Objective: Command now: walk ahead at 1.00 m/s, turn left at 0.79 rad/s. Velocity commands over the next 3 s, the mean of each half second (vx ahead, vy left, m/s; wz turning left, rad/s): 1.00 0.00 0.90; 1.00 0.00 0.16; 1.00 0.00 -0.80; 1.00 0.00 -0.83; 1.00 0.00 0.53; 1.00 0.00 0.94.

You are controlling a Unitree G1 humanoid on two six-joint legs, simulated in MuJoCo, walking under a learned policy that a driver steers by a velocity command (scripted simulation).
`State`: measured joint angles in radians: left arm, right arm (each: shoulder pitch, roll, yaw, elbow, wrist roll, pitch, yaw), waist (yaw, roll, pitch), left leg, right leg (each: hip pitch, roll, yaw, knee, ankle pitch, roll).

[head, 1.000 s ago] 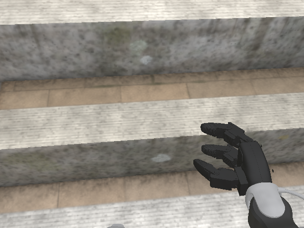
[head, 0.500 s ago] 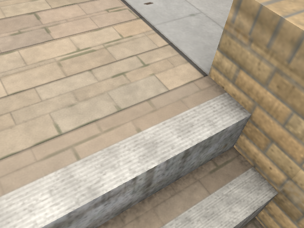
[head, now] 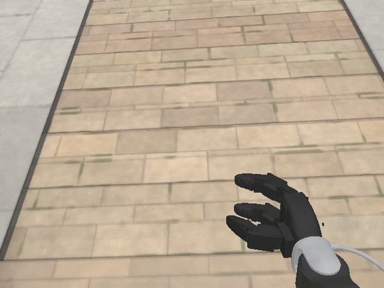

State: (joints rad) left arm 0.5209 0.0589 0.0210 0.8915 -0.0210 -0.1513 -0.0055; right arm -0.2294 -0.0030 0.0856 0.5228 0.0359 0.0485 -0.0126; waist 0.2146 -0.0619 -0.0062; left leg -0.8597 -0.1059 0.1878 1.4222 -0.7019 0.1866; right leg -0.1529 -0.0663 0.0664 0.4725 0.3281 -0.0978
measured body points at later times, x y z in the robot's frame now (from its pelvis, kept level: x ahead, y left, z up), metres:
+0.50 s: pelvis +0.15 -0.04 +0.11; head +0.14 -0.06 +0.56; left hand +0.04 +0.18 -0.02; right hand +0.47 -0.14 +0.08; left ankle +0.07 +0.05 -0.28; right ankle +0.09 -0.17 -0.60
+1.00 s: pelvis +0.47 +0.16 +0.33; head +0.47 +0.14 +0.78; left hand +0.64 +0.44 +0.31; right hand +0.52 -0.10 +0.18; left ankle +0.34 +0.18 -0.40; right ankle +0.66 +0.11 -0.27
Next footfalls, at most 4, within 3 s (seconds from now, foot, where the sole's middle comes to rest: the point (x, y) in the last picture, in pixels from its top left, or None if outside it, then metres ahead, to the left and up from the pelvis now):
0.02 left None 0.11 0.10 -0.63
0.32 right None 0.13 -0.17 -0.63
0.70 left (169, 276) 0.38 0.20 -0.44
1.20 right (196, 146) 0.81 0.22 -0.44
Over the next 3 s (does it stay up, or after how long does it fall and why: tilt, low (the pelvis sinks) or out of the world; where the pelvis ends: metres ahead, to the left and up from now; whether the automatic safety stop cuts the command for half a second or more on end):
stays up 2.26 -0.01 0.32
